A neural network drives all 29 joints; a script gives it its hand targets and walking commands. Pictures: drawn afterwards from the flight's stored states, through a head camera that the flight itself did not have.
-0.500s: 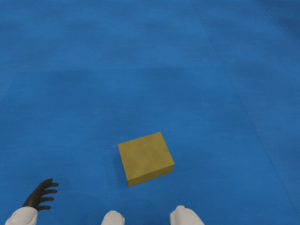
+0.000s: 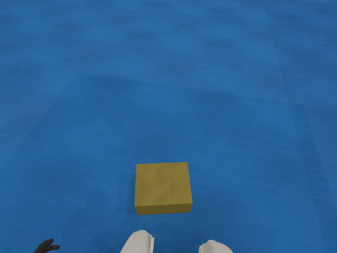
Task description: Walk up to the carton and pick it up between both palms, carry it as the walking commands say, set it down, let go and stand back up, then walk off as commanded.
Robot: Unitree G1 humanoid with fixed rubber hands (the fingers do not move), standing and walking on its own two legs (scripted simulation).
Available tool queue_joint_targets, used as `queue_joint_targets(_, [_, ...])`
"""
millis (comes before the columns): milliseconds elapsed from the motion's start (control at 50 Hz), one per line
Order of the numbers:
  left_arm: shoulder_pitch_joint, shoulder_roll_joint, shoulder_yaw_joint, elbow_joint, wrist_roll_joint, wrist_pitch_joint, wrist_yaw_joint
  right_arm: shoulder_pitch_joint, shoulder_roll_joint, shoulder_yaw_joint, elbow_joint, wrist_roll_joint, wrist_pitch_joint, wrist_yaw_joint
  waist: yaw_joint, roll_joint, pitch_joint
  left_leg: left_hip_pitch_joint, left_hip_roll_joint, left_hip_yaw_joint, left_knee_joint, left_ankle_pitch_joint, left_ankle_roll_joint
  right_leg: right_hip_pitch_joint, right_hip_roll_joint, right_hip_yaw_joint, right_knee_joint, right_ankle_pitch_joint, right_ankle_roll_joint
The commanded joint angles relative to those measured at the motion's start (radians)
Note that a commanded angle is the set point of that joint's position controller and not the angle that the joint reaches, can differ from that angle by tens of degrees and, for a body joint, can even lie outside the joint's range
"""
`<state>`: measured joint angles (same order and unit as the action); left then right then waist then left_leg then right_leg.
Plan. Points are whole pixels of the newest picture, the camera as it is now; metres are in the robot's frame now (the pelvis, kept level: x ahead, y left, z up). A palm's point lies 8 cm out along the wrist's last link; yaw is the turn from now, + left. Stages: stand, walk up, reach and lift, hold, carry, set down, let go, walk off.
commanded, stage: walk up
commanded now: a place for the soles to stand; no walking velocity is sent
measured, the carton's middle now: (162, 188) +0.53 +0.06 -0.63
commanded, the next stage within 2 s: none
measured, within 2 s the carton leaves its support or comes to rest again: neither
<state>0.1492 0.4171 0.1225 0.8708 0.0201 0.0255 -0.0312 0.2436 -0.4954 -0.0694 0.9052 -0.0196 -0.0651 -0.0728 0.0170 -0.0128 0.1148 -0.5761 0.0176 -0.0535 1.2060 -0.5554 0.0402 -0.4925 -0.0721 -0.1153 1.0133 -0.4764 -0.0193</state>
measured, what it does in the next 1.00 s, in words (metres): steps on the spot: left foot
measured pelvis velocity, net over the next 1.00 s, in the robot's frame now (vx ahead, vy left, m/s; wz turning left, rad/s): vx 0.01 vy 0.00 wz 0.16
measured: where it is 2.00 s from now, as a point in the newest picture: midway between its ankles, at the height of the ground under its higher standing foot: outside the picture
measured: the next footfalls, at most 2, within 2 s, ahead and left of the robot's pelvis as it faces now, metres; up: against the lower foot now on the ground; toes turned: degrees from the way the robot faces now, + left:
left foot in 0.08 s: +0.05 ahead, +0.12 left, +0.00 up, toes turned +8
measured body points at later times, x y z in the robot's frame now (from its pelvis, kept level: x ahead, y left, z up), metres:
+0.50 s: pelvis +0.00 -0.02 +0.03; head +0.03 -0.02 +0.48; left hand +0.04 +0.33 -0.07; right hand +0.16 -0.32 -0.09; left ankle +0.01 +0.12 -0.67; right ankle +0.04 -0.12 -0.67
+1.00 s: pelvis +0.01 +0.00 +0.06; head +0.03 +0.01 +0.51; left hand +0.07 +0.33 -0.06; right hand +0.14 -0.29 -0.06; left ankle +0.01 +0.12 -0.67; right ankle +0.04 -0.12 -0.67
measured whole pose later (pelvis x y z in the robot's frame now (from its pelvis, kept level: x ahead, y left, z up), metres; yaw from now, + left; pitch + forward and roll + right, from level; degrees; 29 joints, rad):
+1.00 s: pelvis +0.01 +0.00 +0.06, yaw +9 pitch -2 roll -1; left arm 0.04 0.37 0.04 1.11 0.00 -0.03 -0.01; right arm 0.10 -0.37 0.00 1.12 0.00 -0.03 0.00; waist 0.00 0.01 0.05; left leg -0.24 0.00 -0.03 0.51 -0.24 0.00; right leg -0.20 -0.08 -0.20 0.47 -0.24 0.01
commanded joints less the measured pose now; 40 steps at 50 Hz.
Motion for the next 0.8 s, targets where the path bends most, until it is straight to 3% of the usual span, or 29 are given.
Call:
queue_joint_targets(0, [-0.041, 0.292, 0.050, -0.054, 0.002, -0.049, 0.023, 0.051, -0.171, -0.050, -0.032, 0.006, -0.004, 0.031, -0.001, -0.120, -0.036, -0.008, 0.026, 0.012, -0.149, -0.053, 0.013, 0.075, -0.299, 0.465, -0.500, 0.066, -0.222])
queue_joint_targets(40, [-0.034, 0.287, 0.032, -0.047, -0.007, -0.057, 0.029, 0.053, -0.162, -0.045, -0.029, 0.007, 0.001, 0.040, -0.024, -0.131, -0.092, 0.125, 0.016, -0.004, -0.337, 0.055, 0.032, 0.077, -0.290, 0.405, -0.399, 0.245, -0.198])
queue_joint_targets(60, [-0.035, 0.265, 0.017, -0.043, -0.012, -0.059, 0.032, 0.061, -0.167, -0.046, -0.028, 0.000, -0.001, 0.039, -0.038, -0.106, -0.116, 0.215, 0.015, -0.040, -0.426, 0.159, 0.044, 0.029, -0.269, 0.356, -0.342, 0.297, -0.159])
queue_joint_targets(80, [-0.027, 0.229, 0.004, -0.039, -0.016, -0.064, 0.032, 0.022, -0.199, -0.051, -0.040, -0.005, -0.005, 0.040, -0.029, 0.046, -0.136, 0.265, 0.055, -0.174, -0.451, 0.328, 0.073, -0.034, -0.183, 0.251, -0.285, 0.254, -0.095])
queue_joint_targets(100, [-0.040, 0.212, -0.004, -0.037, -0.029, -0.067, 0.035, -0.023, -0.194, -0.048, -0.057, -0.002, -0.005, 0.043, -0.020, 0.113, -0.166, 0.273, 0.090, -0.279, -0.490, 0.393, 0.121, -0.027, -0.097, 0.160, -0.231, 0.160, -0.042])
queue_joint_targets(120, [-0.046, 0.216, -0.003, -0.030, -0.032, -0.069, 0.039, -0.032, -0.200, -0.048, -0.071, 0.005, -0.001, 0.043, -0.026, 0.083, -0.203, 0.249, 0.133, -0.336, -0.522, 0.425, 0.169, 0.044, -0.048, 0.122, -0.193, 0.130, -0.024])
queue_joint_targets(140, [-0.045, 0.211, -0.003, -0.012, -0.029, -0.072, 0.042, -0.053, -0.195, -0.042, -0.068, 0.009, 0.006, 0.040, -0.017, 0.066, -0.200, 0.195, 0.137, -0.320, -0.522, 0.426, 0.181, 0.108, -0.036, 0.117, -0.213, 0.122, -0.022])
queue_joint_targets(160, [-0.042, 0.219, -0.003, -0.003, -0.021, -0.077, 0.044, -0.082, -0.185, -0.037, -0.072, 0.011, 0.014, 0.039, -0.007, 0.037, -0.185, 0.150, 0.098, -0.275, -0.475, 0.442, 0.150, 0.140, -0.068, 0.164, -0.285, 0.138, -0.037])
queue_joint_targets(180, [-0.005, 0.242, 0.000, 0.013, -0.014, -0.085, 0.047, -0.104, -0.164, -0.028, -0.063, 0.018, 0.022, 0.041, 0.020, -0.014, -0.189, 0.115, 0.037, -0.158, -0.377, 0.468, 0.083, 0.190, -0.166, 0.251, -0.419, 0.143, -0.068])
queue_joint_targets(200, [0.032, 0.283, 0.010, 0.025, -0.009, -0.091, 0.048, -0.114, -0.151, -0.027, -0.055, 0.022, 0.031, 0.041, 0.031, -0.080, -0.186, 0.059, -0.021, -0.045, -0.261, 0.404, 0.035, 0.245, -0.275, 0.369, -0.515, 0.167, -0.137])
queue_joint_targets(220, [0.019, 0.294, 0.011, 0.023, -0.007, -0.097, 0.051, -0.111, -0.146, -0.026, -0.047, 0.016, 0.036, 0.038, 0.023, -0.110, -0.146, -0.005, -0.015, 0.001, -0.202, 0.155, 0.018, 0.270, -0.359, 0.431, -0.547, 0.271, -0.199])
queue_joint_targets(240, [0.026, 0.303, 0.015, 0.021, -0.002, -0.102, 0.054, -0.118, -0.150, -0.027, -0.047, 0.015, 0.039, 0.040, 0.030, -0.109, -0.133, -0.035, -0.004, -0.022, -0.140, 0.010, 0.020, 0.281, -0.394, 0.453, -0.558, 0.338, -0.228])
queue_joint_targets(280, [0.020, 0.282, 0.013, 0.017, 0.000, -0.107, 0.060, -0.118, -0.136, -0.027, -0.041, 0.012, 0.039, 0.049, 0.028, -0.111, -0.126, -0.024, 0.027, -0.033, -0.150, -0.014, 0.015, 0.302, -0.374, 0.367, -0.518, 0.469, -0.235])
queue_joint_targets(320, [-0.006, 0.272, 0.005, 0.008, 0.000, -0.107, 0.060, -0.109, -0.132, -0.030, -0.025, 0.017, 0.033, 0.055, 0.022, -0.137, -0.138, 0.047, 0.035, 0.001, -0.246, -0.005, 0.007, 0.281, -0.325, 0.270, -0.486, 0.501, -0.208])
queue_joint_targets(360, [-0.050, 0.257, -0.006, 0.003, -0.004, -0.096, 0.050, -0.064, -0.120, -0.030, 0.013, 0.012, 0.026, 0.061, -0.020, -0.133, -0.166, 0.224, 0.019, 0.063, -0.453, 0.170, 0.007, 0.189, -0.268, 0.160, -0.440, 0.451, -0.148])
queue_joint_targets(380, [-0.044, 0.230, -0.019, 0.007, -0.005, -0.089, 0.043, -0.057, -0.129, -0.034, 0.024, 0.003, 0.018, 0.059, -0.030, -0.091, -0.164, 0.310, 0.016, 0.040, -0.549, 0.269, 0.014, 0.122, -0.243, 0.120, -0.400, 0.401, -0.102])
queue_joint_targets(400, [-0.022, 0.192, -0.028, 0.011, -0.010, -0.086, 0.038, -0.088, -0.161, -0.036, 0.016, -0.004, 0.011, 0.058, -0.010, 0.007, -0.165, 0.348, 0.076, -0.107, -0.565, 0.417, 0.035, 0.051, -0.182, 0.068, -0.357, 0.281, -0.038])
queue_joint_targets(420, [-0.052, 0.190, -0.024, 0.012, -0.024, -0.082, 0.039, -0.118, -0.179, -0.034, 0.010, 0.002, 0.010, 0.057, -0.009, 0.087, -0.177, 0.296, 0.129, -0.258, -0.595, 0.428, 0.098, 0.075, -0.072, 0.044, -0.316, 0.121, 0.000])
queue_joint_targets(440, [-0.069, 0.190, -0.025, 0.021, -0.023, -0.077, 0.040, -0.107, -0.178, -0.032, 0.014, 0.007, 0.013, 0.055, -0.022, 0.085, -0.203, 0.252, 0.163, -0.298, -0.639, 0.366, 0.141, 0.148, -0.046, 0.047, -0.290, 0.044, 0.005])
queue_joint_targets(460, [-0.079, 0.190, -0.023, 0.037, -0.021, -0.077, 0.040, -0.133, -0.168, -0.021, 0.021, 0.012, 0.019, 0.052, -0.012, 0.053, -0.176, 0.193, 0.158, -0.281, -0.648, 0.329, 0.149, 0.189, -0.040, 0.058, -0.322, 0.049, -0.002])
queue_joint_targets(480, [-0.073, 0.193, -0.025, 0.056, -0.016, -0.081, 0.042, -0.167, -0.154, -0.013, 0.022, 0.013, 0.023, 0.050, 0.005, 0.044, -0.161, 0.138, 0.124, -0.228, -0.633, 0.322, 0.113, 0.248, -0.068, 0.089, -0.396, 0.084, -0.018])
queue_joint_targets(520, [-0.068, 0.225, -0.025, 0.078, -0.005, -0.086, 0.041, -0.181, -0.125, -0.003, 0.047, 0.013, 0.033, 0.055, 0.012, -0.017, -0.145, 0.113, 0.042, -0.091, -0.570, 0.275, 0.045, 0.260, -0.174, 0.171, -0.552, -0.030, -0.070])
queue_joint_targets(560, [-0.087, 0.250, -0.023, 0.096, -0.001, -0.086, 0.041, -0.162, -0.116, -0.001, 0.082, 0.015, 0.036, 0.061, -0.001, -0.060, -0.121, 0.177, 0.023, -0.005, -0.526, 0.298, 0.018, 0.223, -0.256, 0.196, -0.622, -0.049, -0.111])
queue_joint_targets(600, [-0.134, 0.230, -0.029, 0.101, -0.003, -0.079, 0.040, -0.124, -0.118, -0.004, 0.112, 0.012, 0.031, 0.066, -0.022, -0.036, -0.115, 0.238, 0.025, -0.017, -0.602, 0.306, 0.023, 0.199, -0.218, 0.119, -0.585, -0.003, -0.079])
queue_joint_targets(640, [-0.149, 0.194, -0.036, 0.107, -0.013, -0.071, 0.036, -0.138, -0.134, -0.004, 0.115, 0.008, 0.026, 0.067, -0.018, 0.032, -0.111, 0.242, 0.062, -0.111, -0.695, 0.324, 0.046, 0.210, -0.124, 0.058, -0.522, 0.004, -0.029])
queue_joint_targets(680, [-0.139, 0.174, -0.038, 0.118, -0.022, -0.066, 0.034, -0.163, -0.146, 0.004, 0.114, 0.006, 0.021, 0.064, -0.005, 0.085, -0.131, 0.184, 0.112, -0.219, -0.775, 0.268, 0.076, 0.277, -0.062, 0.060, -0.476, 0.048, -0.007])
queue_joint_targets(720, [-0.125, 0.161, -0.041, 0.140, -0.022, -0.066, 0.032, -0.192, -0.132, 0.015, 0.122, 0.007, 0.024, 0.062, 0.005, 0.085, -0.120, 0.131, 0.119, -0.220, -0.828, 0.214, 0.065, 0.341, -0.056, 0.066, -0.513, 0.073, -0.013])
queue_joint_targets(740, [-0.117, 0.164, -0.042, 0.147, -0.021, -0.068, 0.032, -0.200, -0.121, 0.020, 0.121, 0.007, 0.025, 0.064, 0.009, 0.068, -0.123, 0.128, 0.103, -0.187, -0.832, 0.205, 0.048, 0.363, -0.068, 0.073, -0.548, 0.082, -0.017])
queue_joint_targets(780, [-0.131, 0.166, -0.044, 0.159, -0.018, -0.071, 0.031, -0.190, -0.101, 0.026, 0.139, 0.009, 0.026, 0.067, 0.002, 0.049, -0.124, 0.148, 0.085, -0.146, -0.826, 0.257, 0.026, 0.379, -0.096, 0.087, -0.601, 0.097, -0.026])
